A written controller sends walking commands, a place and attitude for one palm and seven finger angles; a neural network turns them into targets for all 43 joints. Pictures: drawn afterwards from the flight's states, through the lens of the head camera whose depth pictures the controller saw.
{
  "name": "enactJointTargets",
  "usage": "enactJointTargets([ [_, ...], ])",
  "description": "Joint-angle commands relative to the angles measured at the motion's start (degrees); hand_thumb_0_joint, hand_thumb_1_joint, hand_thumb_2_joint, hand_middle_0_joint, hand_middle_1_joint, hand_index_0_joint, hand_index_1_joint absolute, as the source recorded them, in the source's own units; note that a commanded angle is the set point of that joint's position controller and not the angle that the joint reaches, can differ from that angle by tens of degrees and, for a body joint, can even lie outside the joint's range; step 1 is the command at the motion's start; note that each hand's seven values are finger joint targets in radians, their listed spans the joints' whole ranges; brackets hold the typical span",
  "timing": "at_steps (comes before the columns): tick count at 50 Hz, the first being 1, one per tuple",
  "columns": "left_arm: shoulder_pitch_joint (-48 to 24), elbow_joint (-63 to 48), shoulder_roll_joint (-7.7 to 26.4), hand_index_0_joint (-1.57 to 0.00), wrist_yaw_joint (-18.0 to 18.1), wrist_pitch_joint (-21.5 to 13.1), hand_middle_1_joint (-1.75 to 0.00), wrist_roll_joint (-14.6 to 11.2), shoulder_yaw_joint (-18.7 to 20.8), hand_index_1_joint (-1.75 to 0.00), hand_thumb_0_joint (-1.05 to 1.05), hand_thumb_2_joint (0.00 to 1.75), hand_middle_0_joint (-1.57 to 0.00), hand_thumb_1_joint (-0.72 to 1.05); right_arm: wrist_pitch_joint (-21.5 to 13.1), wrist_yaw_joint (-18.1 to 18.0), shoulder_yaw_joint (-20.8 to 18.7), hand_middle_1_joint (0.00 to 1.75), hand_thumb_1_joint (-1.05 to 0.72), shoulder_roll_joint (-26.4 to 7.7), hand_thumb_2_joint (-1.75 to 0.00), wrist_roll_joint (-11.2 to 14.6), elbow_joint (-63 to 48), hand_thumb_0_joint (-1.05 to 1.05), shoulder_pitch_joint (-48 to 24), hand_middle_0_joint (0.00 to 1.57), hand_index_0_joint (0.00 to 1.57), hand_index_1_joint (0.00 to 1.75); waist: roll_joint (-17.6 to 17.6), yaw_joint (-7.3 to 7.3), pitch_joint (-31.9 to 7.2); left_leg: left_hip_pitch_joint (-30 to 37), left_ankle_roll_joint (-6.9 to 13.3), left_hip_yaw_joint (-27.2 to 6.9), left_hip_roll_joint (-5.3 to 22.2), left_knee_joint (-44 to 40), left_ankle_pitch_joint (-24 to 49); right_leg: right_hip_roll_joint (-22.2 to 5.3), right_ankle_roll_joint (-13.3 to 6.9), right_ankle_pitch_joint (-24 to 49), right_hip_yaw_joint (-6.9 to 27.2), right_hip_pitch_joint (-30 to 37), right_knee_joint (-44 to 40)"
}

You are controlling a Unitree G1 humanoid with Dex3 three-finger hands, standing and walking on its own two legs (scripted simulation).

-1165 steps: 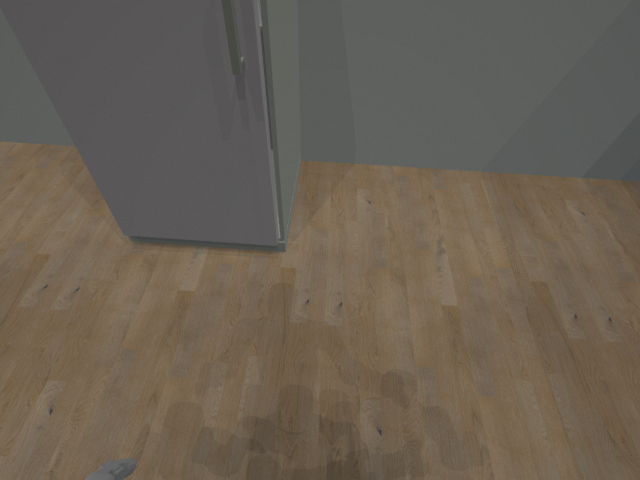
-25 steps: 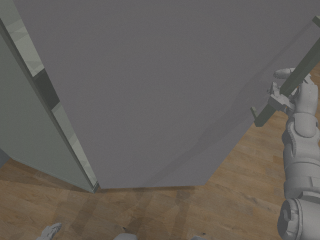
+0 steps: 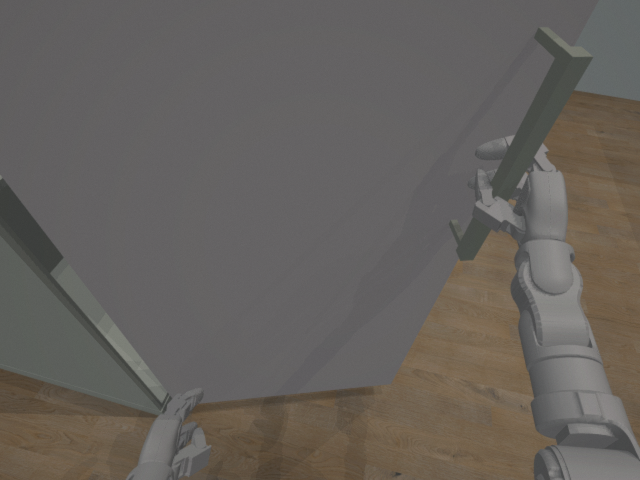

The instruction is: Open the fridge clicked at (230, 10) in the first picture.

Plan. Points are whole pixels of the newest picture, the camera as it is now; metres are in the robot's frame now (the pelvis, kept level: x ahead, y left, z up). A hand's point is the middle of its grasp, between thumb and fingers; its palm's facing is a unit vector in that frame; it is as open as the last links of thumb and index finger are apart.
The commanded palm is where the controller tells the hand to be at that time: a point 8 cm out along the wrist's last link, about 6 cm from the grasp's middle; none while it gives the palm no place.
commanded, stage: loosen the grip on the handle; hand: right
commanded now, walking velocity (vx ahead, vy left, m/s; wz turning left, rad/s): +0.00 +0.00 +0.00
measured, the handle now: (498, 166) +0.43 -0.19 +0.19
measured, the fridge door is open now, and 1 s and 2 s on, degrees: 69 68 68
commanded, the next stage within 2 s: slip the hand off the handle in 0.64 s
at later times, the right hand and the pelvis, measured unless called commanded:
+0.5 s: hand (480, 203) +0.40 -0.18 +0.15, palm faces +0.18 +0.96 -0.21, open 13.2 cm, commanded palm +0.37 -0.23 +0.16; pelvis +0.00 +0.03 +0.00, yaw +0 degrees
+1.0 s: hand (519, 211) +0.40 -0.22 +0.15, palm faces +0.22 +0.95 -0.21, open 14.7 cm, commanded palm +0.36 -0.27 +0.15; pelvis +0.03 +0.02 +0.00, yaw -2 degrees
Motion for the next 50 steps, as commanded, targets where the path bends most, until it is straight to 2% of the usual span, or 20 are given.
enactJointTargets([
  [1, 0.0, -6.3, 9.3, -0.2, 1.3, -1.9, -0.3, 0.0, 4.2, -0.3, 0.0, 0.9, -0.2, 0.9, -2.1, -1.3, -4.9, 1.4, -0.9, -11.2, -0.9, 0.0, -8.0, 0.0, -23.2, 0.45, 0.45, 1.4, 3.0, 2.33, -18.1, 4.1, 1.8, -1.8, 2.5, -3.9, 10.5, -4.7, -1.0, 11.1, 4.8, 8.1, -5.6],
  [2, -0.4, -6.8, 9.2, -0.2, 1.2, -1.8, -0.3, 0.0, 4.2, -0.3, 0.0, 0.9, -0.2, 0.9, -2.4, -1.2, -4.6, 1.4, -0.9, -10.6, -0.9, -0.1, -9.4, 0.0, -22.4, 0.45, 0.45, 1.4, 2.7, 2.24, -18.7, 4.7, 1.8, -1.6, 2.3, -3.7, 10.4, -4.8, -1.0, 11.4, 4.9, 8.0, -5.8],
  [3, 1.7, -7.3, 10.7, -0.2, -0.7, -3.8, -0.3, 1.4, 9.6, -0.3, 0.0, 0.9, -0.2, 0.9, -3.2, -0.5, -27.4, 1.4, -0.9, -43.0, -0.9, -7.4, -12.9, 0.0, -58.1, 0.45, 0.45, 1.4, 18.0, -1.06, -11.9, 3.6, 3.5, -6.4, 2.0, -10.7, 13.7, -5.0, -2.4, 9.0, 2.7, 4.6, -4.9],
  [4, 2.5, -7.4, 9.4, -0.2, -1.7, -7.3, -0.3, 0.7, 5.9, -0.3, 0.0, 0.9, -0.2, 0.9, 1.4, 3.3, -8.1, 1.4, -0.78, -15.2, -0.84, -6.9, 8.5, 0.0, -42.9, 0.45, 0.45, 1.4, 16.7, 7.66, -29.1, 7.2, 4.8, 2.8, -2.6, 0.5, 20.5, 1.8, -1.4, 19.3, 4.0, 8.2, -10.9],
  [5, 8.2, -8.1, 11.1, -0.2, -2.9, -8.5, -0.3, -1.4, 8.1, -0.3, 0.0, 0.9, -0.2, 0.9, 1.7, 5.8, -6.9, 1.4, -0.66, -9.1, -0.78, -1.7, 1.3, 0.0, -31.0, 0.45, 0.45, 1.4, 1.8, 2.81, -33.8, 5.4, 5.0, 4.3, -1.5, 0.6, 16.3, 0.5, 2.2, 28.2, 4.1, 16.8, -7.5],
  [6, 6.2, -6.4, 10.9, -0.2, -2.5, -8.3, -0.3, -1.1, 7.2, -0.3, 0.0, 0.9, -0.2, 0.9, 0.7, 6.1, -11.3, 1.4, -0.54, -9.8, -0.73, 0.4, 1.9, 0.0, -25.1, 0.45, 0.45, 1.4, -9.4, 1.49, -29.5, 0.3, 4.2, 3.2, -1.3, -1.4, 13.1, 0.5, 3.4, 29.2, 3.9, 20.9, -4.5],
  [7, 6.3, -6.4, 11.1, -0.2, -2.9, -7.7, -0.3, -0.1, 6.8, -0.3, 0.0, 0.9, -0.2, 0.9, -1.0, 5.6, -13.1, 1.4, -0.42, -12.2, -0.67, 1.6, -1.5, 0.0, -23.6, 0.45, 0.45, 1.4, -10.0, 1.15, -26.7, -0.3, 3.8, 3.0, -1.7, -3.2, 10.6, 0.8, 3.2, 22.9, 4.5, 19.1, -4.9],
  [10, 4.6, -8.2, 10.8, -0.2, -3.9, -7.8, -0.3, 0.0, 6.6, -0.3, 0.0, 0.9, -0.2, 0.9, -6.4, 3.5, -5.7, 1.4, -0.05, -7.4, -0.49, -1.2, -4.1, 0.0, -26.1, 0.45, 0.45, 1.4, 4.2, 4.23, -16.2, -1.8, 3.6, 3.2, -2.3, -4.1, 4.1, 0.6, 0.2, 5.2, 4.3, 6.2, -6.1],
  [12, 4.3, -8.5, 11.3, -0.2, -4.1, -7.9, -0.3, -0.3, 6.9, -0.3, 0.0, 0.9, -0.2, 0.9, -8.4, 2.2, -7.4, 1.4, 0.19, -11.4, -0.37, -2.6, -2.7, 0.0, -23.8, 0.45, 0.45, 1.4, 2.9, 2.9, -15.9, -3.2, 3.8, 2.1, -2.5, -4.1, -1.4, 1.1, -0.3, -2.1, 3.6, 3.7, -6.6],
  [15, 3.5, -9.0, 11.3, -0.2, -3.8, -8.1, -0.3, -0.7, 6.5, -0.3, 0.0, 0.9, -0.2, 0.9, -10.1, 2.0, -5.1, 1.37, 0.55, -11.7, -0.2, -3.2, -4.5, 0.0, -27.3, 0.42, 0.42, 1.37, 0.9, 3.48, -14.6, -3.5, 4.0, 1.0, -2.1, -4.7, -5.8, 1.7, -0.8, -8.3, 3.5, 1.6, -7.2],
  [19, 3.7, -8.3, 11.7, -0.2, -2.7, -8.4, -0.3, -1.1, 6.4, -0.3, 0.0, 0.9, -0.2, 0.9, -9.8, 3.1, -5.0, 1.3, 0.55, -13.3, -0.2, -1.4, -4.6, 0.0, -26.8, 0.37, 0.37, 1.3, 2.7, 3.68, -15.3, -2.7, 3.6, -0.5, -2.1, -7.0, -8.9, 2.5, -1.4, -8.4, 2.0, 1.3, -6.5],
  [20, 3.9, -7.6, 12.2, -0.2, -2.3, -8.2, -0.3, -1.0, 6.6, -0.3, 0.0, 0.9, -0.2, 0.9, -9.8, 3.0, -8.1, 1.28, 0.55, -15.8, -0.2, -0.2, -4.1, 0.0, -26.5, 0.36, 0.36, 1.28, 5.2, 3.62, -15.8, -1.4, 3.3, -0.8, -1.9, -7.9, -9.2, 2.4, -1.6, -7.7, 2.1, 0.9, -6.3],
  [23, 4.3, -6.5, 12.2, -0.2, -1.8, -8.0, -0.3, -0.7, 6.4, -0.3, 0.0, 0.9, -0.2, 0.9, -9.6, 3.5, -11.6, 1.23, 0.55, -19.6, -0.2, 0.6, -2.3, 0.0, -23.0, 0.32, 0.32, 1.23, 4.4, 2.62, -16.5, 0.1, 3.0, -1.6, -1.8, -7.8, -6.7, 2.8, -1.8, -4.0, 1.4, -0.1, -5.4],
  [27, 4.5, -6.7, 11.7, -0.2, -1.9, -7.6, -0.3, -0.4, 6.6, -0.3, 0.0, 0.9, -0.2, 0.9, -10.8, 4.6, -11.5, 1.17, 0.55, -18.1, -0.2, 1.8, -7.4, 0.0, -22.1, 0.26, 0.26, 1.17, 1.1, 2.1, -21.5, 3.2, 3.1, -0.9, -2.1, -5.5, 3.4, 3.0, -1.8, 3.5, 1.4, 2.3, -4.2],
  [31, 5.5, -6.6, 11.5, -0.2, -2.3, -7.3, -0.3, -0.1, 7.0, -0.3, 0.0, 0.9, -0.2, 0.9, -11.2, 5.5, -12.1, 1.15, 0.55, -16.5, -0.2, 2.6, -9.9, 0.0, -17.5, 0.25, 0.25, 1.15, 2.6, 2.01, -24.4, 4.8, 3.0, 0.4, -2.7, -2.8, 14.7, 3.0, -1.8, 11.7, 1.6, 4.0, -2.7],
  [36, 5.1, -6.9, 10.9, -0.2, -2.7, -6.8, -0.3, -0.3, 6.7, -0.3, 0.0, 0.9, -0.2, 0.9, -9.6, 5.4, -8.3, 1.15, 0.55, -12.3, -0.2, 2.5, -13.4, 0.0, -16.9, 0.25, 0.25, 1.15, 2.2, 3.11, -22.4, 1.8, 2.7, 1.3, -2.9, -2.0, 15.7, 2.8, -1.6, 13.0, 2.2, 4.8, -1.7],
  [37, 6.4, -5.7, 11.8, -0.2, -2.3, -6.0, -0.3, -0.2, 7.0, -0.3, 0.0, 0.9, -0.2, 0.9, -8.7, 4.9, -15.9, 1.15, 0.55, -19.7, -0.2, 1.8, -6.0, 0.0, -12.0, 0.25, 0.25, 1.15, 5.6, 2.38, -19.6, 1.4, 2.6, 1.1, -2.9, -2.2, 14.5, 2.5, -1.4, 11.5, 2.1, 2.1, -1.5],
  [43, 4.6, -7.8, 10.7, -0.2, -2.1, -5.1, -0.3, -0.1, 6.6, -0.3, 0.0, 0.9, -0.2, 0.9, -10.5, 7.6, -14.2, 1.15, 0.55, -18.5, -0.2, 2.5, -13.5, 0.0, -16.4, 0.25, 0.25, 1.15, 0.8, 2.3, -24.6, 3.0, 2.9, 0.9, -2.9, -0.3, 18.4, 2.9, -1.4, 15.3, 2.1, 4.4, -0.3],
  [48, 4.9, -7.8, 10.9, -0.2, -2.0, -4.9, -0.3, -0.4, 6.4, -0.3, 0.0, 0.9, -0.2, 0.9, -10.5, 10.3, -12.1, 1.15, 0.55, -16.7, -0.2, 3.6, -12.3, 0.0, -15.4, 0.25, 0.25, 1.15, -0.9, 2.96, -23.0, 0.0, 3.0, 1.6, -3.2, 0.2, 17.2, 2.7, -1.1, 15.8, 2.9, 5.0, 0.5],
  [50, 5.0, -7.7, 11.4, -0.2, -1.7, -4.5, -0.3, -0.4, 6.4, -0.3, 0.0, 0.9, -0.2, 0.9, -9.6, 10.8, -14.1, 1.15, 0.55, -18.7, -0.2, 3.7, -11.1, 0.0, -14.1, 0.25, 0.25, 1.15, 0.0, 2.69, -22.1, 0.1, 3.2, 1.7, -3.2, 0.1, 16.6, 2.6, -1.2, 15.7, 3.3, 4.1, 0.4],
])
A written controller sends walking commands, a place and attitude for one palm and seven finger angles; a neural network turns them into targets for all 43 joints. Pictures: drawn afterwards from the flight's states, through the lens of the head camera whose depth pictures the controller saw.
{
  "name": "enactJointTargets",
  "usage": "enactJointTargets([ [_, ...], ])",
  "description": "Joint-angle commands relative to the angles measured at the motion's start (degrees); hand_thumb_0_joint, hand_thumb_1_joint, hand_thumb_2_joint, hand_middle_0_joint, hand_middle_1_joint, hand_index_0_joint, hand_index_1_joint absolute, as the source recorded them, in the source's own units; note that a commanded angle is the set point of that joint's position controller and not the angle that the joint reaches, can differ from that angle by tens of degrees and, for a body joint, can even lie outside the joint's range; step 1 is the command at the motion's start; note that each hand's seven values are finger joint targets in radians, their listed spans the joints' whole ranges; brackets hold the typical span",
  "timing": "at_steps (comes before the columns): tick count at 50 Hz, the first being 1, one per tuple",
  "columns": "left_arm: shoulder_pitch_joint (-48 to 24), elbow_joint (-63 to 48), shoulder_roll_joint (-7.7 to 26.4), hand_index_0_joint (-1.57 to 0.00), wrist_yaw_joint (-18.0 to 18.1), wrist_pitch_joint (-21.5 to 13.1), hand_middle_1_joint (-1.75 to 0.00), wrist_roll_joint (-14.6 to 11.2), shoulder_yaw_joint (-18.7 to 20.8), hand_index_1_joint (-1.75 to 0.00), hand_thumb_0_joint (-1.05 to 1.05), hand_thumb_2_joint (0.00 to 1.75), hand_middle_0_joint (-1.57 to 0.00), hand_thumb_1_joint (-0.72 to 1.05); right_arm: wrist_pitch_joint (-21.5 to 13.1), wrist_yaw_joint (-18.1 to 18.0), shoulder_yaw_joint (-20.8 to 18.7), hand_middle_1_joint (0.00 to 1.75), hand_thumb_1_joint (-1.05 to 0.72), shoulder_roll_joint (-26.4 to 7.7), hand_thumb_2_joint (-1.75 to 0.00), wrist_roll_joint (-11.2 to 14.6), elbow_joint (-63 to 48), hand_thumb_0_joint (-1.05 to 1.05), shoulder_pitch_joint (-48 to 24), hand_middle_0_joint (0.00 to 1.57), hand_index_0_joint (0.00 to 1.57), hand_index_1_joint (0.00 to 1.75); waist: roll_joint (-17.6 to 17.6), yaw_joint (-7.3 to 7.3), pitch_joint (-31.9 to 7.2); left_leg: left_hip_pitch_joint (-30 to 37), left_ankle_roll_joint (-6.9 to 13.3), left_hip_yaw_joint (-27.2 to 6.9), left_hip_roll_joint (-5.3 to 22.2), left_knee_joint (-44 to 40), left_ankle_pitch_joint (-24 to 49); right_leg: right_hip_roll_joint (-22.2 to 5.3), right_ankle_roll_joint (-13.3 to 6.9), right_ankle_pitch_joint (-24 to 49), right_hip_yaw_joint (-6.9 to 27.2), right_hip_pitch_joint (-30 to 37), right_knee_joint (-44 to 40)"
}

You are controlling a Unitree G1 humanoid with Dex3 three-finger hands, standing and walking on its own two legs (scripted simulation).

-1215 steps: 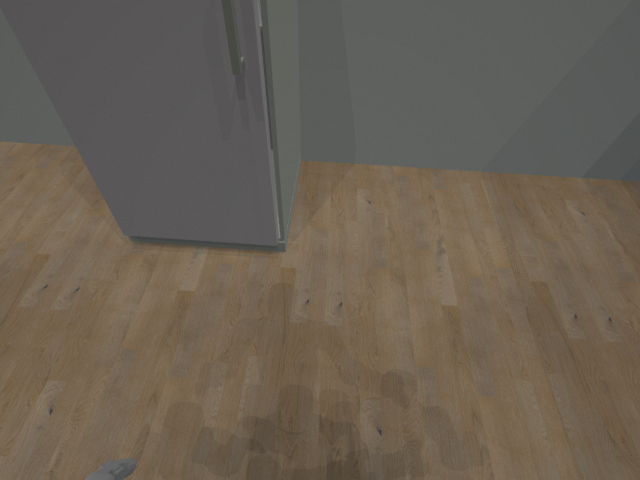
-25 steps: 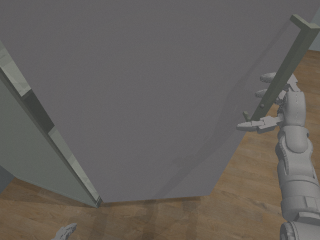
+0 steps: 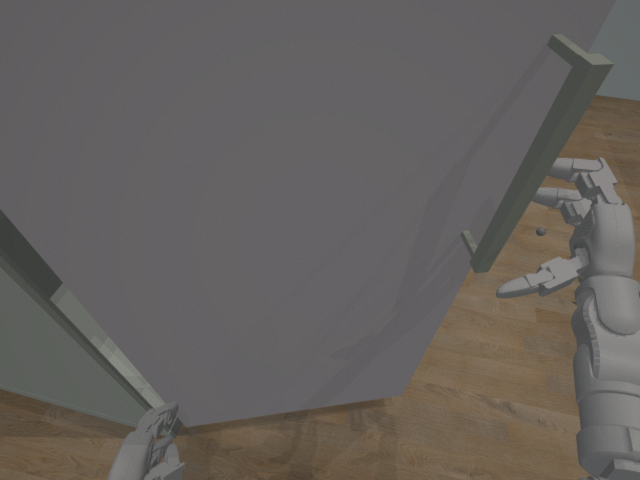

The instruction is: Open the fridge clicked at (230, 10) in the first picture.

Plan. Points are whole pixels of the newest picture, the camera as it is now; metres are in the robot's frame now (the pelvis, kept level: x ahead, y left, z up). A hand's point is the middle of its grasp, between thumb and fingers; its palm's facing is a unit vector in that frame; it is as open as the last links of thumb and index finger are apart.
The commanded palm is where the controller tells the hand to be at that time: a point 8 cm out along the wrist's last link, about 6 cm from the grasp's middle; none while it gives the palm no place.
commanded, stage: slip the hand off the handle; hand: right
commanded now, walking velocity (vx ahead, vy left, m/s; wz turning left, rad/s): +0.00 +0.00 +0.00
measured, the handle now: (512, 176) +0.42 -0.20 +0.19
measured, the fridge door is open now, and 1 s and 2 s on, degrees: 68 68 68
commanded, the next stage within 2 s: draw the hand back to the body in 1.02 s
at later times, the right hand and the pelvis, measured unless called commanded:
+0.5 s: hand (588, 253) +0.34 -0.28 +0.15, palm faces +0.16 +0.97 -0.21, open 14.7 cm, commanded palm +0.30 -0.32 +0.16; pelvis +0.00 -0.01 +0.00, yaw +1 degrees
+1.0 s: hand (635, 336) +0.24 -0.28 +0.15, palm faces +0.21 +0.95 -0.21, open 14.7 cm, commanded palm +0.21 -0.32 +0.16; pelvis -0.02 +0.00 +0.00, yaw -1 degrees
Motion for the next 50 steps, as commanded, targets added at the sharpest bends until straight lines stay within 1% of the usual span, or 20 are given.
enactJointTargets([
  [1, 0.2, -6.3, 8.1, -0.2, 1.1, -1.9, -0.3, -0.2, 3.2, -0.3, 0.0, 0.9, -0.2, 0.9, -2.4, 1.6, -4.2, 1.15, 0.55, -13.0, -0.2, 1.6, -11.0, 0.0, -20.4, 0.25, 0.25, 1.15, -0.6, 1.31, -16.4, 4.3, 1.4, -0.6, -2.5, -2.9, 21.0, 3.2, -2.6, 18.5, 0.4, 8.6, -2.1],
  [2, 0.5, -6.1, 8.4, -0.2, 1.3, -1.6, -0.3, -0.3, 3.1, -0.3, 0.0, 0.9, -0.2, 0.9, -1.9, 2.0, -5.8, 1.15, 0.55, -14.7, -0.2, 1.9, -9.8, 0.0, -20.0, 0.25, 0.25, 1.15, 0.7, 1.3, -15.6, 4.2, 1.4, -0.5, -2.5, -3.0, 20.4, 3.1, -2.5, 17.8, 0.5, 7.7, -2.2],
  [3, 0.0, -6.4, 8.3, -0.2, 1.4, -1.5, -0.3, -0.4, 2.9, -0.3, 0.0, 0.9, -0.2, 0.9, -1.7, 2.5, -4.7, 1.15, 0.55, -14.2, -0.2, 2.1, -10.0, 0.0, -21.8, 0.25, 0.25, 1.15, -0.4, 1.54, -14.9, 3.7, 1.4, -0.7, -2.4, -3.2, 19.4, 3.3, -2.5, 16.6, 0.5, 7.2, -2.4],
  [5, 0.1, -6.2, 8.7, -0.2, 1.8, -1.2, -0.3, -0.2, 2.9, -0.3, 0.0, 0.9, -0.2, 0.9, -1.9, 2.6, -8.0, 1.15, 0.55, -17.9, -0.2, 2.0, -10.1, 0.0, -23.1, 0.25, 0.25, 1.15, -1.6, 1.34, -14.8, 3.8, 1.5, -0.9, -2.4, -3.1, 18.7, 3.2, -2.7, 16.3, 0.6, 6.8, -2.2],
  [7, 0.7, -6.5, 8.3, -0.2, 1.7, -1.4, -0.3, -0.1, 2.9, -0.3, 0.0, 0.9, -0.2, 0.9, -2.6, 3.4, -7.3, 1.15, 0.55, -17.1, -0.2, 2.3, -10.2, 0.0, -23.7, 0.25, 0.25, 1.15, -2.0, 1.4, -16.3, 3.3, 1.6, -0.7, -2.6, -2.7, 18.5, 3.3, -2.6, 16.8, 0.9, 7.5, -1.8],
  [10, 1.3, -6.2, 9.0, -0.2, 1.9, -1.1, -0.3, 0.2, 3.0, -0.3, 0.0, 0.9, -0.2, 0.9, -4.0, 4.4, -11.4, 1.15, 0.55, -21.6, -0.2, 2.6, -9.7, 0.0, -22.7, 0.25, 0.25, 1.15, -3.1, 0.74, -17.6, 4.1, 1.8, -0.9, -2.7, -2.1, 18.7, 3.2, -2.7, 17.3, 1.0, 7.0, -1.3],
  [13, 1.5, -6.8, 8.9, -0.2, 1.7, -0.9, -0.3, 0.1, 3.0, -0.3, 0.0, 0.9, -0.2, 0.9, -4.4, 6.4, -11.1, 1.15, 0.55, -20.8, -0.2, 3.6, -9.1, 0.0, -20.4, 0.25, 0.25, 1.15, -3.4, 0.74, -17.9, 3.5, 1.7, -0.7, -2.9, -1.7, 18.6, 3.3, -2.5, 17.3, 0.9, 6.6, -1.1],
  [15, 1.9, -6.5, 9.2, -0.2, 2.0, -0.6, -0.3, -0.1, 3.0, -0.3, 0.0, 0.9, -0.2, 0.9, -4.0, 7.3, -11.5, 1.15, 0.55, -21.5, -0.2, 3.9, -7.2, 0.0, -20.8, 0.25, 0.25, 1.15, -2.6, 1.43, -15.6, 2.3, 1.7, -0.6, -3.0, -2.0, 16.9, 3.0, -2.7, 15.7, 1.0, 5.4, -1.1],
  [17, 2.1, -7.2, 9.3, -0.2, 1.9, -0.7, -0.3, -0.1, 3.2, -0.3, 0.0, 0.9, -0.2, 0.9, -3.8, 8.4, -11.8, 1.15, 0.55, -21.3, -0.2, 4.7, -8.0, 0.0, -18.5, 0.25, 0.25, 1.15, -2.8, 0.61, -17.1, 2.4, 1.7, -0.4, -3.2, -1.8, 16.2, 3.0, -2.6, 15.5, 1.3, 5.8, -1.3],
  [18, 1.6, -8.0, 9.1, -0.2, 1.7, -0.9, -0.3, -0.2, 3.3, -0.3, 0.0, 0.9, -0.2, 0.9, -3.9, 8.9, -10.5, 1.15, 0.55, -19.5, -0.2, 5.3, -10.3, 0.0, -16.5, 0.25, 0.25, 1.15, -4.6, 0.31, -17.9, 2.5, 1.8, -0.4, -3.2, -1.7, 16.2, 3.1, -2.5, 16.1, 1.2, 6.6, -1.2],
  [20, 1.3, -8.6, 8.8, -0.2, 1.6, -1.2, -0.3, -0.3, 3.3, -0.3, 0.0, 0.9, -0.2, 0.9, -3.8, 9.0, -8.5, 1.15, 0.55, -16.7, -0.2, 5.8, -13.5, 0.0, -13.4, 0.25, 0.25, 1.15, -4.7, 0.31, -17.9, 2.3, 1.9, 0.1, -3.4, -1.5, 16.5, 2.9, -2.5, 17.4, 1.6, 7.5, -1.1],
  [22, 1.1, -9.1, 9.0, -0.2, 1.3, -1.6, -0.3, -0.1, 3.5, -0.3, 0.0, 0.9, -0.2, 0.9, -3.6, 8.5, -10.5, 1.15, 0.55, -18.0, -0.2, 6.6, -17.0, 0.0, -8.7, 0.25, 0.25, 1.15, -4.0, -0.6, -18.3, 2.7, 1.8, 0.2, -3.5, -1.4, 16.4, 2.8, -2.4, 17.6, 1.9, 7.8, -1.2],
  [24, 0.0, -9.5, 9.0, -0.2, 1.4, -1.8, -0.3, -0.3, 3.1, -0.3, 0.0, 0.9, -0.2, 0.9, -2.9, 7.7, -11.7, 1.15, 0.55, -18.3, -0.2, 7.3, -18.1, 0.0, -6.7, 0.25, 0.25, 1.15, -1.9, -0.69, -14.7, 2.2, 1.7, 0.5, -3.4, -2.0, 13.5, 2.8, -2.4, 13.6, 1.9, 5.4, -2.2],
  [27, -1.2, -9.7, 8.8, -0.2, 1.7, -2.2, -0.3, -0.2, 2.8, -0.3, 0.0, 0.9, -0.2, 0.9, -2.5, 6.4, -14.7, 1.15, 0.55, -20.9, -0.2, 7.3, -21.8, 0.0, -4.6, 0.25, 0.25, 1.15, -3.1, -1.11, -14.3, 2.8, 1.6, 0.2, -3.3, -2.2, 11.9, 3.0, -2.5, 11.7, 1.7, 4.8, -2.6],
  [30, -2.7, -9.9, 8.2, -0.2, 2.1, -3.1, -0.3, -0.1, 2.5, -0.3, 0.0, 0.9, -0.2, 0.9, -3.0, 6.0, -12.5, 1.15, 0.55, -18.7, -0.2, 7.0, -26.8, 0.0, -4.9, 0.25, 0.25, 1.15, -5.0, -0.45, -13.0, 2.0, 1.7, 0.3, -3.3, -2.5, 10.5, 2.8, -2.5, 10.9, 1.8, 5.9, -2.6],
  [34, -3.7, -9.6, 8.0, -0.2, 2.5, -4.6, -0.3, -0.3, 2.0, -0.3, 0.0, 0.9, -0.2, 0.9, -2.2, 6.8, -10.2, 1.15, 0.55, -16.3, -0.2, 7.5, -27.4, 0.0, -2.2, 0.25, 0.25, 1.15, -4.8, -0.12, -11.3, 0.4, 1.6, 0.3, -3.3, -3.2, 7.1, 2.8, -2.4, 7.2, 2.3, 6.1, -3.2],
  [37, -4.0, -9.3, 8.2, -0.2, 3.0, -5.0, -0.3, -0.5, 1.8, -0.3, 0.0, 0.9, -0.2, 0.9, -0.9, 7.5, -12.5, 1.15, 0.55, -18.0, -0.2, 8.4, -26.2, 0.0, 1.1, 0.25, 0.25, 1.15, -3.4, -0.7, -10.4, 1.3, 1.5, 0.1, -3.0, -3.9, 6.6, 3.0, -2.4, 6.1, 2.2, 5.2, -3.4],
  [41, -5.1, -10.0, 7.7, -0.2, 3.0, -6.0, -0.3, -0.7, 1.4, -0.3, 0.0, 0.9, -0.2, 0.9, 0.1, 8.8, -10.4, 1.15, 0.55, -15.1, -0.2, 9.4, -29.4, 0.0, 4.8, 0.25, 0.25, 1.15, -3.9, -1.03, -10.0, 1.9, 1.5, 0.1, -2.8, -4.1, 7.6, 3.2, -2.4, 6.6, 2.0, 5.8, -3.2],
  [46, -5.8, -10.0, 7.7, -0.2, 3.4, -6.8, -0.3, -0.7, 1.0, -0.3, 0.0, 0.9, -0.2, 0.9, 0.5, 9.0, -11.8, 1.15, 0.55, -16.2, -0.2, 9.9, -31.5, 0.0, 6.2, 0.25, 0.25, 1.15, -2.1, -0.98, -8.3, 1.8, 1.2, -0.1, -2.6, -4.8, 5.5, 3.4, -2.5, 4.8, 2.1, 5.0, -3.3],
  [50, -6.2, -10.1, 7.6, -0.2, 3.6, -7.7, -0.3, -0.5, 0.9, -0.3, 0.0, 0.9, -0.2, 0.9, 0.4, 9.2, -12.1, 1.15, 0.55, -16.1, -0.2, 10.1, -35.0, 0.0, 8.6, 0.25, 0.25, 1.15, -3.5, -1.4, -8.4, 2.6, 1.3, -0.3, -2.5, -4.8, 6.0, 3.5, -2.5, 5.3, 1.9, 5.4, -2.9],
])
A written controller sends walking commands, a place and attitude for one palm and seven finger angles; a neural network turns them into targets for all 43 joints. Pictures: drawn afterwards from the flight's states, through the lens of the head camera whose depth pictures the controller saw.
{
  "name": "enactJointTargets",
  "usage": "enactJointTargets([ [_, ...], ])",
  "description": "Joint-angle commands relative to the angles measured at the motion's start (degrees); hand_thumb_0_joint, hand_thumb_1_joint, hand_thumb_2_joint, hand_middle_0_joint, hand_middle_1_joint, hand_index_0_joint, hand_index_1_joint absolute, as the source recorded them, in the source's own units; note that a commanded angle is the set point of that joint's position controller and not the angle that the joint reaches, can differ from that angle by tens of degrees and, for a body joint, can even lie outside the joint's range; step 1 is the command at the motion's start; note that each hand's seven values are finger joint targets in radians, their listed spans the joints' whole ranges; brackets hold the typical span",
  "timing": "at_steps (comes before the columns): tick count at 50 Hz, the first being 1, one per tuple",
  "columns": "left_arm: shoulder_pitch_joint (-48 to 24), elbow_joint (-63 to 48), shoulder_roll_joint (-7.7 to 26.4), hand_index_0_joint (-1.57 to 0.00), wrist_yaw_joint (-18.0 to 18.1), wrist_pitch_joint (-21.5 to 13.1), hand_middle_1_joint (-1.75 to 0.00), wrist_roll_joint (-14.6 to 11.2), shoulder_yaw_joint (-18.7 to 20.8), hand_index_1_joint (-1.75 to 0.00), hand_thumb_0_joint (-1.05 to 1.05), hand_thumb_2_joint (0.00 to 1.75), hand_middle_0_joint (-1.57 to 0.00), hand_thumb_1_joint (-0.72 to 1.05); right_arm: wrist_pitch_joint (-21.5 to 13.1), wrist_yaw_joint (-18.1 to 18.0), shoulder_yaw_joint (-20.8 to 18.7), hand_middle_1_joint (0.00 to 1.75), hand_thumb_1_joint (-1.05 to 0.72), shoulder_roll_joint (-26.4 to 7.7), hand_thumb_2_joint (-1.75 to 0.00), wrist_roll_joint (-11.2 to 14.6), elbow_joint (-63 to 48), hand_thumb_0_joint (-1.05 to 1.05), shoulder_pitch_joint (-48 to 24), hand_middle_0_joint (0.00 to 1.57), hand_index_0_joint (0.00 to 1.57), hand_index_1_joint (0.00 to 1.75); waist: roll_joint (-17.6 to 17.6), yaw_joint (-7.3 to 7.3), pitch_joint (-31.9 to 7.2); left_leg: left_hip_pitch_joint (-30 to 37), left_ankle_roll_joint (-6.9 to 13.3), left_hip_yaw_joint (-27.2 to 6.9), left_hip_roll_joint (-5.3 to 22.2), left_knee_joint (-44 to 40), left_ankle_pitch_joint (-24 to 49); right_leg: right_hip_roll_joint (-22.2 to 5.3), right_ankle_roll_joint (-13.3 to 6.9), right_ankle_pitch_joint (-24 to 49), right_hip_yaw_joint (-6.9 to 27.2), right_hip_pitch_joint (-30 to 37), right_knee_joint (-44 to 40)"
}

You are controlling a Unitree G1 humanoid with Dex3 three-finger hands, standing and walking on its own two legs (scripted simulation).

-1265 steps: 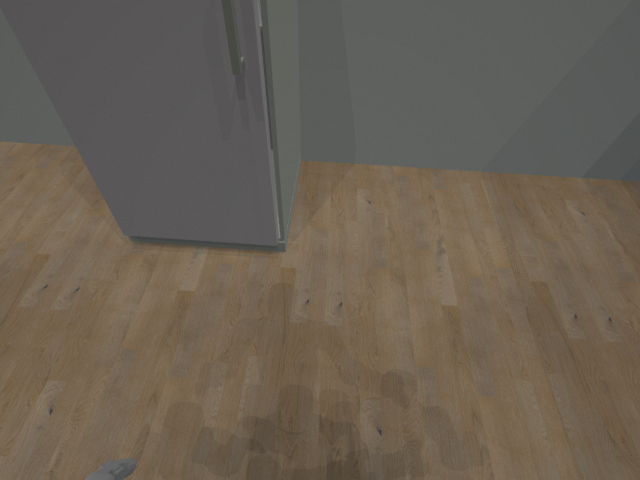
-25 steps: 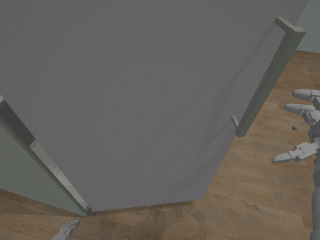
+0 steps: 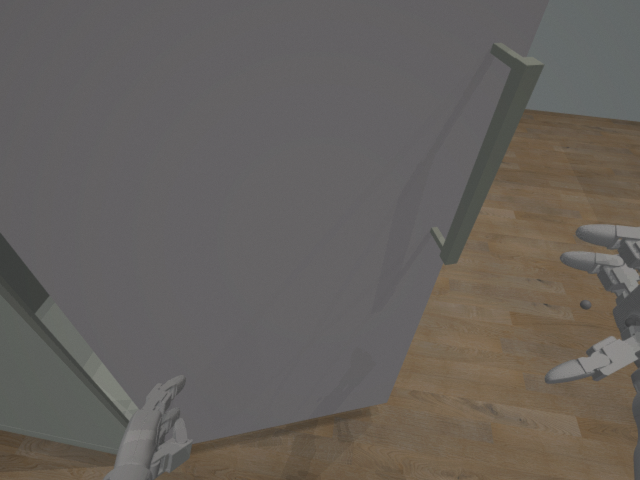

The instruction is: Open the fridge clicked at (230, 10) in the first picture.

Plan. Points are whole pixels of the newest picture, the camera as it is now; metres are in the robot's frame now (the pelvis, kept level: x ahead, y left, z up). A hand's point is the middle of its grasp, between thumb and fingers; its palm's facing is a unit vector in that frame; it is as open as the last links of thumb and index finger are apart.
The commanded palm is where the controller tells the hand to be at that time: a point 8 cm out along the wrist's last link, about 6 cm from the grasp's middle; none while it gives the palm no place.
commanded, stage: slip the hand off the handle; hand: right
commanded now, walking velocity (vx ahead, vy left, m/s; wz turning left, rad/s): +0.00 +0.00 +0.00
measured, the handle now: (471, 171) +0.44 -0.19 +0.19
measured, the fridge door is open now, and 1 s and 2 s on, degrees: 68 68 68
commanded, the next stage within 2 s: draw the hand back to the body in 0.02 s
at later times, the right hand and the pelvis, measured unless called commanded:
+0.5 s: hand (606, 313) +0.25 -0.28 +0.16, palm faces +0.10 +0.99 -0.05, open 14.7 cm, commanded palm +0.21 -0.31 +0.17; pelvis +0.01 +0.00 +0.01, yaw +0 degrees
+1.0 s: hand (628, 331) +0.23 -0.29 +0.16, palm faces +0.47 +0.82 -0.33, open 12.2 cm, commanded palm +0.18 -0.32 +0.18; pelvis +0.02 -0.01 +0.01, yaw +0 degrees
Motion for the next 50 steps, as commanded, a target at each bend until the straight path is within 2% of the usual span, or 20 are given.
enactJointTargets([
  [1, -4.8, -7.9, 7.2, -0.2, 1.0, -4.1, -0.3, 0.3, 3.2, -0.3, 0.0, 0.9, -0.2, 0.9, -3.5, -0.2, -6.5, 1.15, 0.55, -14.5, -0.2, 1.6, -14.9, 0.0, -12.3, 0.25, 0.25, 1.15, -2.0, 0.85, -8.1, 0.9, 1.3, -1.7, -2.5, -6.3, 6.5, 3.3, -2.3, 6.0, 0.3, 4.6, -5.9],
  [4, -5.0, -7.7, 7.1, -0.2, 1.2, -4.9, -0.3, 0.3, 3.1, -0.3, 0.0, 0.9, -0.2, 0.9, -3.8, 0.3, -5.6, 1.15, 0.55, -13.8, -0.2, 2.0, -17.2, 0.0, -13.7, 0.25, 0.25, 1.15, -3.2, 1.24, -8.4, 0.4, 1.2, -1.8, -2.5, -6.4, 6.3, 3.5, -2.2, 5.8, 0.2, 5.1, -5.6],
  [7, -4.6, -6.7, 7.5, -0.2, 1.7, -5.3, -0.3, 0.2, 3.0, -0.3, 0.0, 0.9, -0.2, 0.9, -3.2, 0.4, -6.3, 1.15, 0.55, -14.6, -0.2, 2.2, -13.9, 0.0, -14.5, 0.25, 0.25, 1.15, -1.6, 1.8, -6.2, -0.7, 1.0, -2.1, -2.3, -7.0, 3.8, 3.4, -2.2, 3.7, 0.4, 3.5, -5.6],
  [8, -5.7, -6.8, 8.3, -0.2, 2.6, -5.9, -0.3, -1.5, 2.5, -0.3, 0.0, 0.9, -0.2, 0.9, 3.6, 4.5, -7.8, 1.15, 0.55, -13.6, -0.2, 9.3, -5.8, 0.0, -13.1, 0.25, 0.25, 1.15, -2.5, 1.42, -8.8, 3.4, 1.3, -2.8, -1.5, -8.8, 3.0, 3.1, -2.2, 1.4, 0.6, 4.9, -7.3],
  [9, -6.8, -7.6, 8.2, -0.2, 3.4, -6.5, -0.3, -2.1, 2.1, -0.3, 0.0, 0.9, -0.2, 0.9, 6.4, 6.8, -7.7, 1.15, 0.55, -15.3, -0.2, 10.0, -10.7, 0.0, -16.7, 0.25, 0.25, 1.15, -3.9, 0.93, -9.3, 4.7, 1.1, -2.7, -1.2, -9.5, 3.5, 3.1, -2.4, 2.1, 0.8, 6.0, -7.8],
  [11, -7.0, -8.5, 8.4, -0.2, 4.3, -7.8, -0.3, -2.2, 1.6, -0.3, 0.0, 0.9, -0.2, 0.9, 12.1, 9.5, -8.5, 1.15, 0.55, -17.0, -0.2, 10.8, -11.6, 0.0, -16.3, 0.25, 0.25, 1.15, -2.9, 0.41, -10.3, 6.3, 1.2, -2.6, -1.0, -9.5, 7.3, 3.2, -3.0, 5.8, 1.1, 7.3, -8.1],
  [13, -6.0, -9.2, 7.8, -0.2, 3.9, -8.6, -0.3, -2.0, 1.3, -0.3, 0.0, 0.9, -0.2, 0.9, 14.8, 10.0, -8.3, 1.15, 0.55, -18.0, -0.2, 9.5, -15.1, 0.0, -16.0, 0.25, 0.25, 1.15, -2.8, 0.37, -8.9, 5.6, 1.1, -1.9, -1.4, -9.5, 8.5, 3.3, -3.1, 7.2, 1.5, 8.1, -8.5],
  [16, -5.6, -9.6, 7.5, -0.2, 2.7, -9.6, -0.3, -1.4, 1.4, -0.3, 0.0, 0.9, -0.2, 0.9, 14.1, 8.1, -10.8, 1.15, 0.55, -17.2, -0.2, 9.7, -17.3, 0.0, -9.4, 0.25, 0.25, 1.15, -1.2, -0.58, -7.4, 6.2, 1.4, -1.1, -1.8, -9.1, 11.5, 3.0, -2.8, 10.2, 1.5, 8.5, -8.4],
  [21, -5.4, -9.4, 8.0, -0.2, 1.9, -9.8, -0.3, -1.7, 1.9, -0.3, 0.0, 0.9, -0.2, 0.9, 15.6, 7.5, -11.9, 1.15, 0.55, -15.0, -0.2, 10.8, -14.0, 0.0, -3.4, 0.25, 0.25, 1.15, 1.2, -0.67, -4.2, 4.6, 0.8, -1.4, -1.5, -10.1, 9.5, 2.9, -2.6, 8.3, 0.5, 7.1, -8.6],
  [24, -5.8, -10.1, 7.8, -0.2, 1.9, -10.1, -0.3, -1.9, 1.7, -0.3, 0.0, 0.9, -0.2, 0.9, 16.8, 7.4, -8.9, 1.15, 0.55, -13.9, -0.2, 9.5, -20.5, 0.0, -6.1, 0.25, 0.25, 1.15, -3.6, -0.21, -5.1, 4.2, 1.0, -0.9, -1.7, -9.6, 9.0, 3.0, -2.7, 8.0, 0.7, 9.1, -9.1],
  [27, -5.8, -9.8, 7.7, -0.2, 2.3, -10.7, -0.3, -1.5, 1.7, -0.3, 0.0, 0.9, -0.2, 0.9, 16.4, 6.4, -9.2, 1.15, 0.55, -14.7, -0.2, 9.0, -24.8, 0.0, -6.9, 0.25, 0.25, 1.15, -3.2, 0.08, -5.8, 4.8, 1.1, -0.7, -1.8, -9.6, 9.8, 2.9, -2.8, 8.9, 1.2, 10.2, -8.9],
  [32, -5.9, -8.8, 7.5, -0.2, 2.6, -11.6, -0.3, -1.1, 1.4, -0.3, 0.0, 0.9, -0.2, 0.9, 15.8, 5.5, -10.4, 1.04, 0.37, -14.6, -0.29, 8.9, -26.5, 0.0, -4.1, 0.24, 0.24, 1.04, -3.0, -0.3, -5.6, 5.4, 1.2, 0.0, -1.9, -9.5, 11.0, 2.7, -2.7, 9.8, 1.8, 10.9, -9.3],
  [33, -5.9, -8.2, 6.6, -0.2, 1.5, -10.9, -0.3, 1.4, 2.1, -0.3, 0.0, 0.9, -0.2, 0.9, 11.3, -6.2, -10.0, 1.02, 0.33, -18.8, -0.31, -1.4, -34.6, 0.0, -6.6, 0.24, 0.24, 1.02, -3.4, -1.64, -0.6, 4.7, 1.2, -1.8, -1.4, -13.5, 8.8, 3.1, -2.6, 9.1, 0.9, 8.0, -10.3],
  [34, -5.9, -7.7, 6.2, -0.2, 1.2, -10.6, -0.3, 1.5, 2.1, -0.3, 0.0, 0.9, -0.2, 0.9, 10.9, -11.0, -6.5, 1.0, 0.3, -10.8, -0.32, -1.9, -28.8, 0.0, 1.2, 0.24, 0.24, 1.0, -1.3, -0.1, 1.8, 3.2, 1.2, -1.0, -1.2, -13.5, 7.1, 2.6, -2.1, 6.9, 0.5, 8.1, -11.2],
  [35, -6.3, -7.0, 6.6, -0.2, 1.1, -9.9, -0.3, 1.6, 2.5, -0.3, 0.0, 0.9, -0.2, 0.9, 10.1, -14.0, -4.8, 0.98, 0.26, -8.6, -0.34, -3.3, -30.2, 0.0, 2.8, 0.24, 0.24, 0.98, 1.2, -0.78, 1.4, 4.7, 1.3, -0.8, -1.1, -13.8, 7.6, 2.5, -2.4, 7.3, 0.5, 8.5, -11.6],
  [36, -5.9, -6.6, 6.2, -0.2, 0.8, -9.2, -0.3, 1.6, 2.7, -0.3, 0.0, 0.9, -0.2, 0.9, 9.3, -16.2, -4.6, 0.96, 0.22, -8.4, -0.36, -4.6, -31.0, 0.0, 4.6, 0.24, 0.24, 0.96, -1.4, -0.4, 0.1, 5.2, 1.2, -1.0, -0.7, -13.0, 7.6, 2.0, -2.3, 7.2, 0.1, 9.6, -11.5],
  [39, -6.1, -6.5, 5.9, -0.2, 0.5, -7.6, -0.3, 2.2, 3.1, -0.3, 0.0, 0.9, -0.2, 0.9, 7.3, -19.9, -4.6, 0.89, 0.12, -8.8, -0.41, -6.9, -34.3, 0.0, 7.1, 0.24, 0.24, 0.89, -3.7, -0.61, -3.4, 7.9, 1.2, -1.2, -0.3, -12.3, 9.0, 2.2, -2.5, 8.3, -0.4, 11.6, -12.6],
  [42, -6.6, -6.3, 5.9, -0.2, 0.6, -6.4, -0.3, 2.5, 3.4, -0.3, 0.0, 0.9, -0.2, 0.9, 6.4, -21.6, -4.1, 0.83, 0.01, -8.9, -0.46, -8.3, -36.2, 0.0, 7.2, 0.23, 0.23, 0.83, -2.4, -0.49, -4.3, 9.4, 1.2, -1.2, -0.2, -12.5, 11.2, 1.9, -2.8, 10.7, -0.5, 12.8, -13.1],
  [49, -7.4, -5.8, 5.3, -0.2, 0.8, -4.9, -0.3, 2.8, 3.5, -0.3, 0.0, 0.9, -0.2, 0.9, 5.8, -23.0, -3.4, 0.68, -0.25, -8.1, -0.58, -9.5, -37.2, 0.0, 9.5, 0.22, 0.22, 0.68, -2.9, -0.63, -2.0, 10.5, 1.3, -0.8, -0.4, -13.1, 12.5, 1.8, -2.6, 13.3, -0.2, 14.2, -14.9],
  [50, -7.6, -5.7, 5.6, -0.2, 0.8, -4.6, -0.3, 2.9, 3.5, -0.3, 0.0, 0.9, -0.2, 0.9, 5.9, -23.0, -3.7, 0.66, -0.28, -8.3, -0.6, -9.6, -37.2, 0.0, 10.5, 0.22, 0.22, 0.66, -0.8, -0.96, -1.8, 11.2, 1.4, -0.6, -0.5, -13.4, 13.0, 1.6, -2.7, 14.4, 0.1, 14.2, -15.2],
])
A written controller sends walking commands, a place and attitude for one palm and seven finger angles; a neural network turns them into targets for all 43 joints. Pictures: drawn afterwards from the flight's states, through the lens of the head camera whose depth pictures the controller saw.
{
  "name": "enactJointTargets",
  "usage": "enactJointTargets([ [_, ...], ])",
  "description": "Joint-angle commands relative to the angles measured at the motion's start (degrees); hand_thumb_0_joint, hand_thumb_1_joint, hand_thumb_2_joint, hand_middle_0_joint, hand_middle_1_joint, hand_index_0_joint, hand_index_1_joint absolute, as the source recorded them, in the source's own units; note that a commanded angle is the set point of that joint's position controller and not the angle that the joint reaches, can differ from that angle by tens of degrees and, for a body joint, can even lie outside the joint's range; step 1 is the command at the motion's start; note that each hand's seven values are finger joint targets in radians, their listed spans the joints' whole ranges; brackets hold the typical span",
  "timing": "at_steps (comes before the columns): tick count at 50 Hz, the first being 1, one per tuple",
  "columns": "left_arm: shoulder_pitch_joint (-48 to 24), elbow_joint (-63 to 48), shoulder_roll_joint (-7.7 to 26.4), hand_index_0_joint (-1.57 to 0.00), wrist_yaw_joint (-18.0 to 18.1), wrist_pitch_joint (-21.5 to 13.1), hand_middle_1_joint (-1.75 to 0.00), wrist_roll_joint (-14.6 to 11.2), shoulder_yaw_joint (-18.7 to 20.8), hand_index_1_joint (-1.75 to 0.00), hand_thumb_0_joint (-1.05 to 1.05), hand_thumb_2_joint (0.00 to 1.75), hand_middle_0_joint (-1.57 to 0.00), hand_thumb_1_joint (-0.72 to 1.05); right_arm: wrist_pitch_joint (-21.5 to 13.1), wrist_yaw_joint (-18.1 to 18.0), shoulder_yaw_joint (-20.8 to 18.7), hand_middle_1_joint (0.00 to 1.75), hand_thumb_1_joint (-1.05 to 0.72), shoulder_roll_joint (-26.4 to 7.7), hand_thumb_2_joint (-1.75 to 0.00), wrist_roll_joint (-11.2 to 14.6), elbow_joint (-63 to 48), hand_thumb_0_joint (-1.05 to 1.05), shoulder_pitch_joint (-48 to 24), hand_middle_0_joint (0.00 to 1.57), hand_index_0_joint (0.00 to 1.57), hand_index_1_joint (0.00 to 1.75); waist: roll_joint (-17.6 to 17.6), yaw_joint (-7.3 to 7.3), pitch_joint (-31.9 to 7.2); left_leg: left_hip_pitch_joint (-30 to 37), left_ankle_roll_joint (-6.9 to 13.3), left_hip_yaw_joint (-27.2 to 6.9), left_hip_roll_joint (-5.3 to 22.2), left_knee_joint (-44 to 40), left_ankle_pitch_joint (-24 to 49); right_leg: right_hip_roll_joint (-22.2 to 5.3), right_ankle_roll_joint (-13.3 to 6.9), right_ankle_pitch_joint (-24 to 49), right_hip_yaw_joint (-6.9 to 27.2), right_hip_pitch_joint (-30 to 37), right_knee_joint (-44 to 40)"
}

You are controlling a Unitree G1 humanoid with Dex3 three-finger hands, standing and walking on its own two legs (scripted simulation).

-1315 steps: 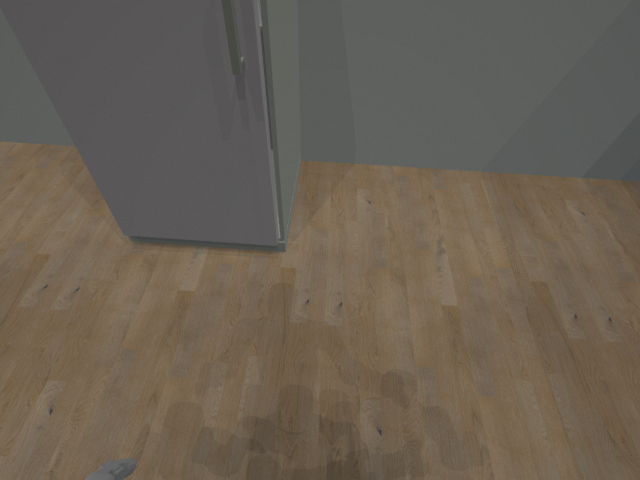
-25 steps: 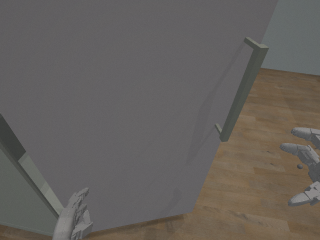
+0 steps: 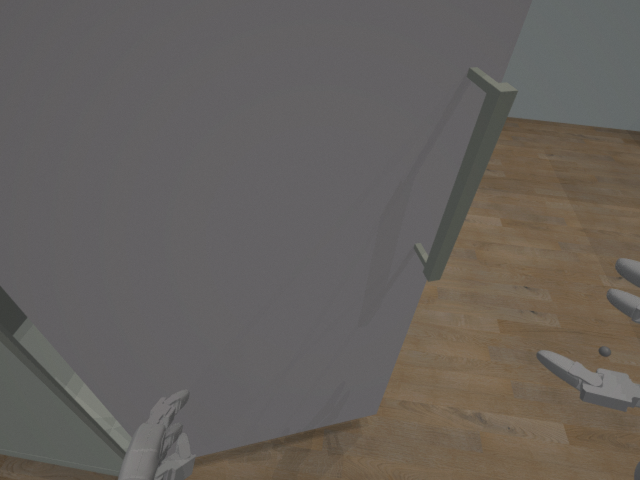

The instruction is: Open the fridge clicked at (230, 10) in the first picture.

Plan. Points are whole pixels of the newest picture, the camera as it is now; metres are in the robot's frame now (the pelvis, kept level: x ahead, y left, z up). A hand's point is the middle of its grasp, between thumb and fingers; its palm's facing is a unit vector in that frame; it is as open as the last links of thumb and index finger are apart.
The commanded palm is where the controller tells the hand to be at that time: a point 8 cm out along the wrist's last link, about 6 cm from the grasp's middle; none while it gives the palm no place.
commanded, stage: draw the hand back to the body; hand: right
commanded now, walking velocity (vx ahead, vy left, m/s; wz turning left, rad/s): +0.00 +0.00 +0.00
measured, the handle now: (451, 190) +0.42 -0.17 +0.18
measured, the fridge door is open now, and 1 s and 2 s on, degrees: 68 68 68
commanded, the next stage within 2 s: step back with the hand held close in 0.72 s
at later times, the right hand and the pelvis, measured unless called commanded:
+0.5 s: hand (614, 361) +0.19 -0.27 +0.16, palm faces +0.49 +0.79 -0.37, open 7.8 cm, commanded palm +0.14 -0.30 +0.18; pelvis +0.00 +0.01 +0.00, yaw +0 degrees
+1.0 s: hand (607, 345) +0.20 -0.26 +0.17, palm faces +0.45 +0.80 -0.40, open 7.4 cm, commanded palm +0.14 -0.29 +0.18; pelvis -0.01 +0.00 +0.00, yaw +1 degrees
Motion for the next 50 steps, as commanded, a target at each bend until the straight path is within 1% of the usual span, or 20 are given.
enactJointTargets([
  [1, -8.0, -9.4, 6.9, -0.2, 0.8, -2.8, -0.3, 0.3, 3.2, -0.3, 0.0, 0.9, -0.2, 0.9, -4.2, -1.2, -6.4, 0.64, -0.32, -11.6, -0.62, -0.4, -13.5, 0.0, -7.4, 0.22, 0.22, 0.64, -0.7, 0.68, -5.6, 0.2, 2.7, 0.3, -1.6, -3.9, 11.6, 0.0, -1.6, 13.1, 1.2, 3.0, -5.8],
  [6, -8.1, -9.8, 6.5, -0.2, 0.2, -1.9, -0.3, 0.4, 3.3, -0.3, 0.0, 0.9, -0.2, 0.9, -4.3, -0.9, -7.1, 0.53, -0.5, -11.4, -0.71, -0.4, -15.5, 0.0, -3.1, 0.21, 0.21, 0.53, -2.3, 0.13, -5.4, 1.3, 2.8, 0.3, -1.5, -4.0, 13.5, -0.3, -1.1, 16.2, 1.3, 3.4, -6.1],
  [8, -8.2, -10.0, 6.4, -0.2, 0.2, -1.5, -0.3, 0.3, 3.5, -0.3, 0.0, 0.9, -0.2, 0.9, -4.3, -0.9, -7.4, 0.49, -0.57, -11.4, -0.74, -0.3, -15.4, 0.0, -2.2, 0.21, 0.21, 0.49, -1.0, 0.21, -5.0, 1.0, 2.7, 0.4, -1.7, -4.3, 12.6, -0.3, -1.1, 14.9, 1.1, 3.2, -6.4],
  [9, -8.2, -10.2, 6.3, -0.2, 0.2, -1.4, -0.3, 0.3, 3.4, -0.3, 0.0, 0.9, -0.2, 0.9, -4.4, -0.8, -7.1, 0.47, -0.61, -11.0, -0.76, -0.4, -16.0, 0.0, -2.0, 0.21, 0.21, 0.47, -1.8, 0.28, -4.2, 0.7, 2.7, 0.4, -1.7, -4.4, 12.1, -0.2, -1.0, 14.3, 1.0, 3.0, -6.4],
  [13, -8.3, -10.6, 6.2, -0.2, 0.3, -1.0, -0.3, 0.3, 3.6, -0.3, 0.0, 0.9, -0.2, 0.9, -4.5, -0.9, -7.9, 0.38, -0.75, -11.6, -0.83, -0.4, -17.2, 0.0, -1.0, 0.21, 0.21, 0.38, -0.9, 0.2, -4.4, 0.7, 2.6, 0.4, -1.7, -4.8, 12.0, -0.3, -1.2, 13.9, 0.9, 3.4, -6.4],
  [17, -8.4, -10.5, 6.0, -0.2, 0.4, -1.1, -0.3, 0.3, 3.5, -0.3, 0.0, 0.9, -0.2, 0.9, -4.7, -1.0, -7.8, 0.3, -0.9, -11.5, -0.9, -0.5, -18.7, 0.0, -0.5, 0.2, 0.2, 0.3, -2.8, 0.2, -3.9, 0.6, 2.7, 0.3, -1.7, -5.1, 11.3, -0.1, -1.2, 13.0, 0.8, 3.4, -6.6],
  [22, -8.3, -10.4, 6.2, -0.2, 0.9, -1.1, -0.3, 0.4, 3.6, -0.3, 0.0, 0.9, -0.2, 0.9, -4.4, -1.1, -7.6, 0.3, -0.9, -11.4, -0.9, -0.5, -17.1, 0.0, -1.3, 0.2, 0.2, 0.3, 0.4, 0.44, -2.8, -0.3, 2.4, 0.3, -1.7, -6.0, 10.1, 0.0, -1.6, 11.1, 0.5, 3.4, -6.5],
  [26, -8.6, -10.2, 6.1, -0.2, 1.1, -1.4, -0.3, 0.5, 3.5, -0.3, 0.0, 0.9, -0.2, 0.9, -4.4, -1.2, -7.6, 0.3, -0.9, -11.5, -0.9, -0.6, -16.9, 0.0, -1.8, 0.2, 0.2, 0.3, -1.8, 0.38, -2.5, -0.2, 2.4, 0.0, -1.6, -6.5, 9.4, 0.2, -1.7, 10.2, 0.2, 3.7, -6.6],
  [29, -8.6, -10.3, 5.9, -0.2, 1.1, -1.6, -0.3, 0.5, 3.4, -0.3, 0.0, 0.9, -0.2, 0.9, -4.5, -1.1, -7.6, 0.3, -0.9, -11.6, -0.9, -0.4, -17.1, 0.0, -1.5, 0.2, 0.2, 0.3, -0.6, 0.36, -2.6, -0.2, 2.3, -0.1, -1.7, -6.7, 9.2, 0.4, -1.8, 9.9, 0.2, 3.9, -6.5],
  [33, -8.5, -10.2, 5.8, -0.2, 0.9, -1.7, -0.3, 0.6, 3.4, -0.3, 0.0, 0.9, -0.2, 0.9, -4.6, -1.0, -7.7, 0.3, -0.9, -11.5, -0.9, -0.5, -18.1, 0.0, -1.0, 0.2, 0.2, 0.3, -2.0, 0.14, -4.0, 1.0, 2.4, 0.0, -1.6, -6.2, 11.6, 0.4, -1.6, 12.3, 0.2, 4.3, -6.4],
  [36, -8.7, -10.1, 5.9, -0.2, 1.1, -1.6, -0.3, 0.5, 3.5, -0.3, 0.0, 0.9, -0.2, 0.9, -4.3, -0.9, -7.9, 0.3, -0.9, -11.6, -0.9, -0.4, -16.7, 0.0, -0.7, 0.2, 0.2, 0.3, -0.8, 0.26, -2.1, 0.3, 2.3, 0.0, -1.6, -6.8, 11.4, 0.2, -1.8, 12.0, -0.1, 4.1, -6.5],
  [40, -8.8, -10.2, 6.0, -0.2, 1.1, -1.5, -0.3, 0.6, 3.6, -0.3, 0.0, 0.9, -0.2, 0.9, -4.5, -0.8, -7.9, 0.3, -0.9, -11.6, -0.9, -0.4, -16.8, 0.0, -1.0, 0.2, 0.2, 0.3, 0.3, 0.12, -2.1, 0.7, 2.3, 0.0, -1.7, -7.0, 10.6, 0.2, -1.8, 11.5, 0.1, 3.8, -6.9],
  [41, -8.7, -10.3, 5.9, -0.2, 1.0, -1.6, -0.3, 0.5, 3.6, -0.3, 0.0, 0.9, -0.2, 0.9, -4.6, -0.8, -8.1, 0.3, -0.9, -11.8, -0.9, -0.4, -17.0, 0.0, -0.7, 0.2, 0.2, 0.3, -0.7, 0.14, -2.7, 0.7, 2.3, -0.1, -1.6, -6.9, 10.8, 0.2, -1.8, 11.5, 0.0, 4.3, -6.7],
  [42, -9.0, -10.4, 5.8, -0.2, 0.9, -1.9, -0.3, 0.6, 3.3, -0.3, 0.0, 0.9, -0.2, 0.9, -5.0, -0.7, -5.5, 0.3, -0.9, -10.3, -0.9, -0.7, -20.4, 0.0, -4.6, 0.2, 0.2, 0.3, -2.7, 0.58, -4.2, 0.9, 2.3, -0.4, -1.5, -6.8, 11.0, 0.6, -1.9, 11.5, 0.0, 5.2, -6.7],
  [43, -9.2, -12.1, 6.3, -0.2, 0.5, -0.5, -0.3, 0.0, 2.5, -0.3, 0.0, 0.9, -0.2, 0.9, -8.0, -1.6, -13.9, 0.3, -0.9, -18.7, -0.9, -0.9, -24.7, 0.0, -14.1, 0.2, 0.2, 0.3, -0.2, 2.4, 1.9, -4.9, 2.4, -6.6, 1.2, -10.6, 14.6, -0.5, -2.5, 6.6, -0.6, 0.5, -4.6],
  [44, -8.4, -9.8, 5.2, -0.2, 0.4, 0.6, -0.3, 0.5, 2.4, -0.3, 0.0, 0.9, -0.2, 0.9, -8.2, -1.1, -10.7, 0.3, -0.9, -14.1, -0.9, -1.0, -16.7, 0.0, -6.4, 0.2, 0.2, 0.3, 5.5, 3.3, 2.5, -6.6, 2.7, -6.9, 2.6, -11.3, 14.4, 0.0, -2.5, 5.0, 0.2, -0.1, -2.6],
  [45, -8.5, -10.3, 5.6, -0.2, 0.3, 1.5, -0.3, 0.5, 3.0, -0.3, 0.0, 0.9, -0.2, 0.9, -8.5, -0.9, -10.4, 0.3, -0.9, -13.6, -0.9, -1.5, -16.7, 0.0, -4.5, 0.2, 0.2, 0.3, 6.7, 2.93, 1.2, -6.2, 3.0, -7.2, 3.4, -10.8, 18.0, 0.0, -2.4, 6.5, 0.3, 0.0, -1.7],
  [46, -8.1, -10.3, 5.5, -0.2, 0.1, 2.4, -0.3, 0.8, 3.1, -0.3, 0.0, 0.9, -0.2, 0.9, -8.5, -0.8, -8.9, 0.3, -0.9, -11.6, -0.9, -1.6, -15.1, 0.0, -0.3, 0.2, 0.2, 0.3, 6.8, 3.13, -0.8, -5.6, 2.9, -6.8, 3.9, -9.4, 21.1, -0.4, -2.3, 8.7, -0.1, 0.5, -1.3],
  [48, -7.7, -12.2, 6.0, -0.2, -0.1, 3.8, -0.3, 0.7, 3.7, -0.3, 0.0, 0.9, -0.2, 0.9, -8.6, -0.7, -7.8, 0.3, -0.9, -10.2, -0.9, -1.6, -16.3, 0.0, 3.8, 0.2, 0.2, 0.3, 3.1, 3.07, -4.8, -4.1, 2.4, -5.8, 3.7, -6.5, 23.6, -1.2, -2.2, 13.0, -0.5, 1.2, -2.2],
  [50, -7.8, -13.6, 6.3, -0.2, 0.2, 4.6, -0.3, 0.7, 4.1, -0.3, 0.0, 0.9, -0.2, 0.9, -9.2, -1.2, -9.5, 0.3, -0.9, -11.8, -0.9, -1.6, -19.0, 0.0, 5.9, 0.2, 0.2, 0.3, 0.2, 2.76, -7.7, -2.0, 1.7, -3.9, 2.7, -3.9, 24.7, -2.2, -2.2, 18.8, 0.0, 1.5, -3.6],
])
